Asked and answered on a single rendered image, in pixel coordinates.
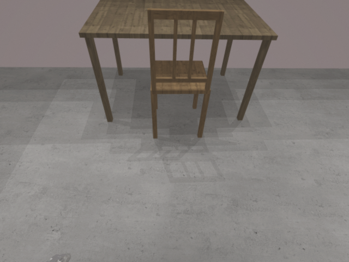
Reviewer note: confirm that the chair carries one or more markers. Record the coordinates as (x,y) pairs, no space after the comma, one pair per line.
(182,77)

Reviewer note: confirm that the table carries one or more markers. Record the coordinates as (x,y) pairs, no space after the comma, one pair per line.
(129,19)

